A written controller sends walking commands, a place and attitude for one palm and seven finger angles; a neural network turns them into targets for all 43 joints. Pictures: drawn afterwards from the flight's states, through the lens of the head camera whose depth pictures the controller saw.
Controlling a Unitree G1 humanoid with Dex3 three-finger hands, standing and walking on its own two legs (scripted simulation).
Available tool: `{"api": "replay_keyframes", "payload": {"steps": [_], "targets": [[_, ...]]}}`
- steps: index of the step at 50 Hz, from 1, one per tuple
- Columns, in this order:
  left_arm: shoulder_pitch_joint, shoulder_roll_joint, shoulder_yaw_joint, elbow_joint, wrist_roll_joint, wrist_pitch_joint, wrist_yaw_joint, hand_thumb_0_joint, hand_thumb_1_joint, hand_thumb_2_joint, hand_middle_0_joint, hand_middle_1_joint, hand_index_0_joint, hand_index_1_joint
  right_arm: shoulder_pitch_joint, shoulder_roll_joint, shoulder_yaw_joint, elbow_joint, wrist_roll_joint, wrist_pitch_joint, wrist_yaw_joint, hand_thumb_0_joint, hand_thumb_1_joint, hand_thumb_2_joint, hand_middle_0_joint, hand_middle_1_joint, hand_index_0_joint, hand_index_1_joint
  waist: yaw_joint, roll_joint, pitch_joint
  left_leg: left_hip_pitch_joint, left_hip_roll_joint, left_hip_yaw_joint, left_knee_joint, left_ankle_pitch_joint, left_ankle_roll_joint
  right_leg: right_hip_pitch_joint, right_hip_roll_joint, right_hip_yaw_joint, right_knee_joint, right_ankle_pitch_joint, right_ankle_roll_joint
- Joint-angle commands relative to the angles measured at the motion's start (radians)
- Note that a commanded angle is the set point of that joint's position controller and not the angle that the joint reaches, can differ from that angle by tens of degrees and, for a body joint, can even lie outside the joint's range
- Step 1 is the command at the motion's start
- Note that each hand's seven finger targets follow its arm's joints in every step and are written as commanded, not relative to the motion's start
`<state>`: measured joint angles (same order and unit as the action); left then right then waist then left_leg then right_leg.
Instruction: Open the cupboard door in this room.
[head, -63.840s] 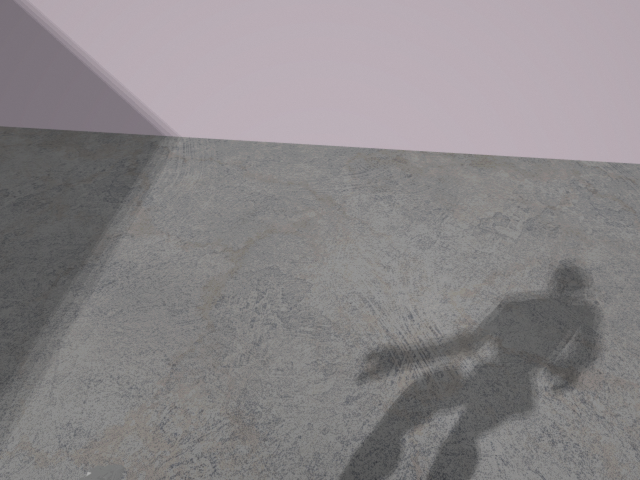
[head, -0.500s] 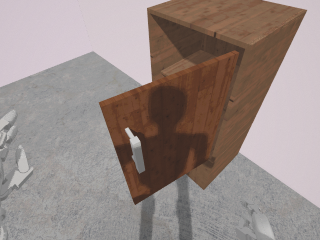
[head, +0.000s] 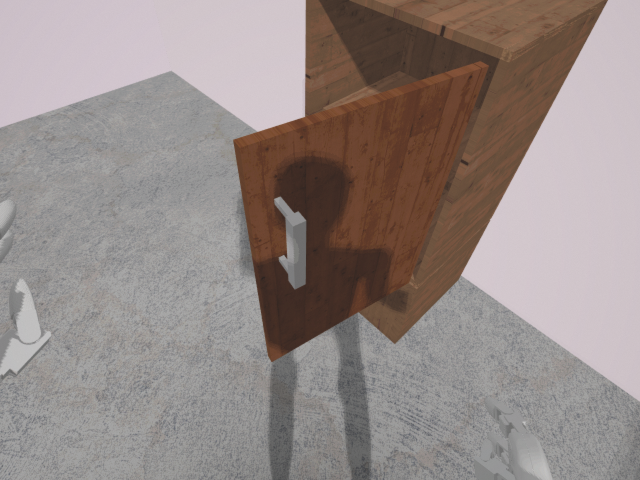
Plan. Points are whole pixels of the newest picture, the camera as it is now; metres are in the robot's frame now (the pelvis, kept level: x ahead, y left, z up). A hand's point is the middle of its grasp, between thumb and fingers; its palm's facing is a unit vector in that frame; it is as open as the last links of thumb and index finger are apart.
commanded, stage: step back with the hand held close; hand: left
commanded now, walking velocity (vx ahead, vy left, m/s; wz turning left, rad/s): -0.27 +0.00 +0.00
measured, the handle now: (289, 244) +0.42 +0.08 +0.04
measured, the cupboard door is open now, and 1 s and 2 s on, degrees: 79 79 79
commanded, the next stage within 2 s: stop stepping back and stand still in 0.46 s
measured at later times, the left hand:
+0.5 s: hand out of the picture +0.12 +0.28 +0.17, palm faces +0.42 -0.76 -0.50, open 7.4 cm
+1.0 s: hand out of the picture +0.03 +0.24 +0.17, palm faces +0.43 -0.79 -0.43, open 7.4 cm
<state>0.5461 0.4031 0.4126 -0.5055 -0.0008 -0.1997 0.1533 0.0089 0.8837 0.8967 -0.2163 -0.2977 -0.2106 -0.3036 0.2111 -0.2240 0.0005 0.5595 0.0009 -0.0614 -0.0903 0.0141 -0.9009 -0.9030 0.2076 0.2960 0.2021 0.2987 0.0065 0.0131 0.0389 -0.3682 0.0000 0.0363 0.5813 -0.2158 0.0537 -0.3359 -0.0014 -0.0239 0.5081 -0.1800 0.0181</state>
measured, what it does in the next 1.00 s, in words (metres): walks backwards: right foot, then left foot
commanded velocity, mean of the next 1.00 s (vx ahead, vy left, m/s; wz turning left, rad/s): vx -0.10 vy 0.03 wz -0.04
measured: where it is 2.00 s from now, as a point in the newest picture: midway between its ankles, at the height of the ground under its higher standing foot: outside the picture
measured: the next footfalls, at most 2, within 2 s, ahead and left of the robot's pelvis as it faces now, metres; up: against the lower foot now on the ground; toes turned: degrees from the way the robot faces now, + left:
right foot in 0.12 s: +0.04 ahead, -0.12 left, +0.00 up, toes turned +8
left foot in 0.38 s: +0.02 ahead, +0.10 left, +0.00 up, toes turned +2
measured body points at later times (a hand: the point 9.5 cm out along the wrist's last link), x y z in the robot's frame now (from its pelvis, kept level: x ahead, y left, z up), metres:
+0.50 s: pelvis -0.09 +0.01 +0.01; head -0.05 +0.04 +0.45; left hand +0.09 +0.32 +0.20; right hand +0.12 -0.22 -0.06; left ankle -0.02 +0.09 -0.73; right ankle -0.11 -0.13 -0.68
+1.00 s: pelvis -0.18 -0.02 +0.00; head -0.20 -0.02 +0.45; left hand +0.01 +0.28 +0.19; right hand -0.07 -0.29 -0.10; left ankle -0.14 +0.08 -0.73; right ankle -0.28 -0.12 -0.73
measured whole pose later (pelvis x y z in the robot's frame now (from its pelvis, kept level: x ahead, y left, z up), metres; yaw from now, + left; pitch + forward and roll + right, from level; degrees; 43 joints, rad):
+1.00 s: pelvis -0.18 -0.02 +0.00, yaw -2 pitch +0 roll +1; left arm 0.50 0.41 0.43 -0.40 -0.04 -0.18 0.16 0.01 0.88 0.90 -0.22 -0.30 -0.21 -0.30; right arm 0.28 -0.25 -0.01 0.70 0.00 -0.10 -0.09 0.02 -0.90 -0.90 0.21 0.30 0.20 0.30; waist -0.02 -0.03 -0.05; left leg -0.33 -0.02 0.06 0.57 -0.24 0.03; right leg -0.13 0.00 -0.01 0.61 -0.45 -0.01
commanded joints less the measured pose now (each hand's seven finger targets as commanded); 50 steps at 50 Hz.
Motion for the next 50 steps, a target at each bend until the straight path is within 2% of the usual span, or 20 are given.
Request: {"api": "replay_keyframes", "payload": {"steps": [1, 6, 8, 11, 14, 17, 18, 20, 22, 25, 30, 34, 35, 37, 38, 40, 42, 44, 47, 50], "targets": [[-0.064, 0.178, 0.144, -0.227, 0.007, -0.079, 0.033, 0.0, 0.9, 0.9, -0.2, -0.3, -0.2, -0.3, -0.096, -0.145, -0.052, -0.155, -0.002, -0.082, -0.015, 0.0, -0.9, -0.9, 0.2, 0.3, 0.2, 0.3, 0.0, 0.165, -0.084, -0.293, 0.163, -0.229, -0.341, -0.459, 0.042, 0.269, 0.026, 0.056, 0.099, -0.109, -0.006], [-0.069, 0.173, 0.16, -0.203, 0.017, -0.091, 0.018, 0.0, 0.9, 0.9, -0.2, -0.3, -0.2, -0.3, -0.102, -0.135, -0.057, -0.141, -0.009, -0.108, -0.005, 0.0, -0.9, -0.9, 0.2, 0.3, 0.2, 0.3, 0.005, 0.16, -0.055, -0.412, 0.215, -0.27, -0.361, -0.504, 0.079, 0.359, 0.069, 0.073, 0.215, -0.08, -0.009], [-0.058, 0.19, 0.162, -0.206, -0.002, -0.097, 0.014, 0.0, 0.9, 0.9, -0.2, -0.3, -0.2, -0.3, -0.096, -0.131, -0.061, -0.123, -0.014, -0.118, 0.001, 0.0, -0.9, -0.9, 0.2, 0.3, 0.2, 0.3, -0.005, 0.066, -0.06, -0.211, 0.133, -0.193, -0.242, -0.341, 0.031, 0.186, 0.025, 0.159, 0.025, -0.04, -0.043], [-0.082, 0.187, 0.116, -0.204, -0.023, -0.092, 0.017, 0.0, 0.9, 0.9, -0.2, -0.3, -0.2, -0.3, -0.073, -0.109, -0.064, -0.088, 0.003, -0.11, 0.015, 0.0, -0.9, -0.9, 0.2, 0.3, 0.2, 0.3, -0.017, -0.146, -0.163, 0.128, -0.009, -0.043, 0.111, -0.101, -0.055, -0.085, -0.171, 0.345, -0.214, 0.031, -0.12], [-0.079, 0.208, 0.129, -0.182, -0.02, -0.073, 0.024, 0.0, 0.9, 0.9, -0.2, -0.3, -0.2, -0.3, -0.102, -0.08, -0.058, -0.078, -0.005, -0.082, 0.016, 0.0, -0.9, -0.9, 0.2, 0.3, 0.2, 0.3, -0.014, -0.18, -0.139, 0.08, -0.012, -0.063, 0.261, -0.156, -0.064, -0.084, -0.257, 0.344, -0.2, 0.28, -0.173], [-0.095, 0.221, 0.143, -0.204, -0.019, -0.063, 0.02, 0.0, 0.9, 0.9, -0.2, -0.3, -0.2, -0.3, -0.125, -0.096, -0.041, -0.076, -0.001, -0.07, 0.0, 0.0, -0.9, -0.9, 0.2, 0.3, 0.2, 0.3, -0.022, -0.007, -0.099, 0.097, 0.026, -0.071, -0.156, 0.079, -0.046, -0.023, -0.096, 0.181, -0.039, 0.344, -0.053], [-0.094, 0.255, 0.18, -0.234, -0.012, -0.073, 0.024, 0.0, 0.9, 0.9, -0.2, -0.3, -0.2, -0.3, -0.162, -0.13, -0.06, -0.088, 0.0, -0.07, -0.01, 0.0, -0.9, -0.9, 0.2, 0.3, 0.2, 0.3, 0.005, 0.175, -0.121, 0.06, 0.139, -0.185, -0.23, 0.271, -0.017, 0.039, 0.006, 0.101, 0.055, 0.211, -0.007], [-0.008, 0.234, 0.188, -0.23, -0.029, -0.084, 0.007, 0.0, 0.9, 0.9, -0.2, -0.3, -0.2, -0.3, -0.125, -0.119, -0.067, -0.108, -0.012, -0.096, 0.0, 0.0, -0.9, -0.9, 0.2, 0.3, 0.2, 0.3, 0.014, 0.275, -0.256, -0.013, 0.304, -0.326, -0.35, 0.282, 0.065, 0.165, 0.1, 0.06, 0.388, -0.237, 0.002], [-0.034, 0.22, 0.18, -0.304, -0.038, -0.087, 0.009, 0.0, 0.9, 0.9, -0.2, -0.3, -0.2, -0.3, -0.095, -0.106, -0.074, -0.09, -0.03, -0.118, 0.013, 0.0, -0.9, -0.9, 0.2, 0.3, 0.2, 0.3, 0.007, 0.171, -0.203, 0.012, 0.352, -0.344, -0.312, 0.306, 0.128, 0.028, 0.073, 0.122, 0.556, -0.331, -0.01], [0.005, 0.163, 0.116, -0.279, -0.046, -0.058, 0.015, 0.0, 0.9, 0.9, -0.2, -0.3, -0.2, -0.3, -0.09, -0.111, -0.073, -0.056, -0.012, -0.137, 0.031, 0.0, -0.9, -0.9, 0.2, 0.3, 0.2, 0.3, 0.006, 0.146, -0.245, 0.237, 0.301, -0.22, -0.254, 0.528, 0.102, -0.077, 0.058, 0.073, 0.498, -0.323, 0.005], [-0.03, 0.179, 0.111, -0.285, -0.056, -0.018, 0.022, 0.0, 0.9, 0.9, -0.2, -0.3, -0.2, -0.3, -0.099, -0.107, -0.057, -0.055, -0.013, -0.14, 0.026, 0.0, -0.9, -0.9, 0.2, 0.3, 0.2, 0.3, -0.009, 0.207, -0.224, 0.206, 0.249, -0.195, -0.396, 0.025, 0.06, 0.032, 0.069, 0.009, 0.315, -0.357, -0.001], [0.056, 0.218, 0.161, -0.315, -0.07, -0.018, 0.025, 0.0, 0.9, 0.9, -0.2, -0.3, -0.2, -0.3, -0.105, -0.094, -0.04, -0.097, -0.013, -0.112, 0.021, 0.0, -0.9, -0.9, 0.2, 0.3, 0.2, 0.3, -0.001, 0.261, -0.205, 0.097, 0.106, -0.081, -0.414, -0.258, -0.05, 0.268, 0.099, -0.101, -0.163, -0.282, -0.05], [0.077, 0.243, 0.176, -0.323, -0.07, -0.025, 0.018, 0.0, 0.9, 0.9, -0.2, -0.3, -0.2, -0.3, -0.101, -0.088, -0.036, -0.102, -0.013, -0.1, 0.023, 0.0, -0.9, -0.9, 0.2, 0.3, 0.2, 0.3, -0.011, 0.171, -0.199, 0.118, 0.047, -0.019, -0.283, -0.195, -0.075, 0.233, 0.038, -0.042, -0.279, -0.234, -0.075], [0.068, 0.315, 0.237, -0.328, -0.079, -0.043, 0.023, 0.0, 0.9, 0.9, -0.2, -0.3, -0.2, -0.3, -0.104, -0.079, -0.021, -0.081, -0.026, -0.076, 0.024, 0.0, -0.9, -0.9, 0.2, 0.3, 0.2, 0.3, -0.005, -0.105, -0.177, 0.18, 0.005, -0.021, 0.178, -0.039, -0.083, -0.068, -0.272, 0.258, -0.374, -0.162, -0.181], [0.014, 0.315, 0.239, -0.309, -0.072, -0.049, 0.028, 0.0, 0.9, 0.9, -0.2, -0.3, -0.2, -0.3, -0.111, -0.088, -0.017, -0.074, -0.034, -0.092, 0.025, 0.0, -0.9, -0.9, 0.2, 0.3, 0.2, 0.3, -0.006, -0.1, -0.191, 0.123, 0.013, -0.045, 0.256, -0.063, -0.086, -0.069, -0.316, 0.289, -0.334, -0.079, -0.217], [0.009, 0.222, 0.168, -0.188, -0.07, -0.022, 0.021, 0.0, 0.9, 0.9, -0.2, -0.3, -0.2, -0.3, -0.076, -0.089, -0.032, -0.064, 0.009, -0.091, 0.016, 0.0, -0.9, -0.9, 0.2, 0.3, 0.2, 0.3, -0.021, -0.215, -0.115, -0.07, 0.025, -0.051, 0.265, -0.064, -0.069, 0.127, -0.237, 0.197, -0.198, 0.266, -0.16], [-0.048, 0.213, 0.149, -0.117, -0.049, -0.024, 0.022, 0.0, 0.9, 0.9, -0.2, -0.3, -0.2, -0.3, -0.093, -0.092, -0.023, -0.051, 0.008, -0.093, 0.005, 0.0, -0.9, -0.9, 0.2, 0.3, 0.2, 0.3, -0.022, -0.134, -0.063, -0.032, 0.029, -0.003, 0.09, -0.063, -0.047, 0.16, -0.226, 0.157, -0.13, 0.432, -0.124], [-0.105, 0.201, 0.117, -0.084, -0.04, -0.028, 0.021, 0.0, 0.9, 0.9, -0.2, -0.3, -0.2, -0.3, -0.077, -0.109, -0.027, -0.033, 0.005, -0.098, -0.003, 0.0, -0.9, -0.9, 0.2, 0.3, 0.2, 0.3, -0.035, -0.028, -0.062, 0.125, 0.011, 0.02, -0.069, 0.065, -0.021, 0.107, -0.182, 0.116, -0.058, 0.384, -0.073], [-0.101, 0.218, 0.124, -0.096, -0.031, -0.044, 0.024, 0.0, 0.9, 0.9, -0.2, -0.3, -0.2, -0.3, -0.054, -0.131, -0.039, -0.054, 0.006, -0.102, -0.007, 0.0, -0.9, -0.9, 0.2, 0.3, 0.2, 0.3, -0.023, 0.041, -0.136, 0.266, 0.101, -0.11, -0.068, 0.366, 0.052, 0.056, -0.047, 0.057, 0.082, 0.337, 0.01], [-0.061, 0.207, 0.114, -0.174, -0.037, -0.062, 0.013, 0.0, 0.9, 0.9, -0.2, -0.3, -0.2, -0.3, -0.079, -0.125, -0.035, -0.056, 0.001, -0.112, 0.003, 0.0, -0.9, -0.9, 0.2, 0.3, 0.2, 0.3, -0.01, 0.112, -0.112, 0.105, 0.167, -0.241, -0.184, 0.159, 0.066, 0.115, -0.003, 0.017, 0.045, -0.166, -0.005]]}}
